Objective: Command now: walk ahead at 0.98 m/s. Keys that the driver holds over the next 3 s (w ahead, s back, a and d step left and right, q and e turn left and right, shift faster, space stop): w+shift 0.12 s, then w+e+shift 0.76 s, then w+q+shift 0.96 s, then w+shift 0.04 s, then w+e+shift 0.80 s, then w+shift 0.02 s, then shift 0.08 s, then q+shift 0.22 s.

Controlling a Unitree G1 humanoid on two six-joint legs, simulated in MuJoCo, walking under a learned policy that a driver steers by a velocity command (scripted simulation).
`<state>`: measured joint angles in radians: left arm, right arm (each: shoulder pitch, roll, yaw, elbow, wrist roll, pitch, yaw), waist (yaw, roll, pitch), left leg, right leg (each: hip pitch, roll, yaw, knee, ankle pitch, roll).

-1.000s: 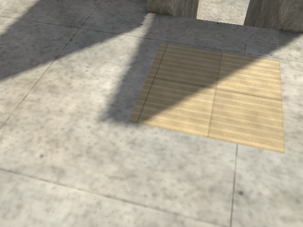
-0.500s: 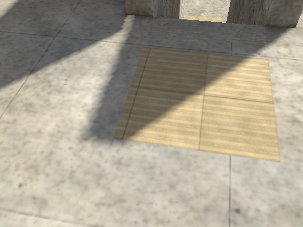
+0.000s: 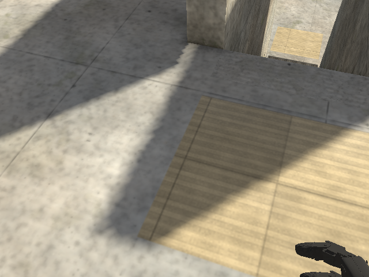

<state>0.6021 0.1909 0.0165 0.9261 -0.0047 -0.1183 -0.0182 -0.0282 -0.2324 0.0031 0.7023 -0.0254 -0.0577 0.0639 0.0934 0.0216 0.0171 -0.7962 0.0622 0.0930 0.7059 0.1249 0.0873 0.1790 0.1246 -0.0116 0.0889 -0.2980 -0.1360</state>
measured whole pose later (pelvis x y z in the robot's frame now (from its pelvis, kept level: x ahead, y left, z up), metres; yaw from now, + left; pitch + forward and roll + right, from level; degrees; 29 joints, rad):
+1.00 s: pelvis +0.95 -0.17 -0.02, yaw -37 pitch +2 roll +0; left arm 0.47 0.34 0.09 0.89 0.02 -0.09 -0.01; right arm -0.02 -0.26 0.03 0.61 -0.03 -0.09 0.01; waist 0.12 0.01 0.02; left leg -0.55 0.02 0.00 0.49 0.00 0.04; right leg 0.15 0.15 0.25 0.42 -0.47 -0.16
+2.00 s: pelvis +1.66 -0.44 -0.06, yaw +4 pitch +0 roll -1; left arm 0.21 0.31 0.05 0.64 0.04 0.02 -0.11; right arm 0.47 -0.33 -0.08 0.84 -0.01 -0.06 -0.15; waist -0.03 -0.10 0.00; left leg -0.15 -0.10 -0.27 0.94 -0.77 0.02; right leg -0.55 -0.02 0.10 0.66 0.54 0.00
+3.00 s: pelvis +2.40 -0.65 -0.68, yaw -29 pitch -3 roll -2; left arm 0.48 0.13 0.01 0.99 -0.03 -0.12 0.09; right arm 0.30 -0.21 0.00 0.95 -0.04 -0.02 0.00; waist -0.04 0.09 0.07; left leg -0.58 -0.04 -0.03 0.76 0.56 0.01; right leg -0.21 0.04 -0.17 1.30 -0.84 -0.06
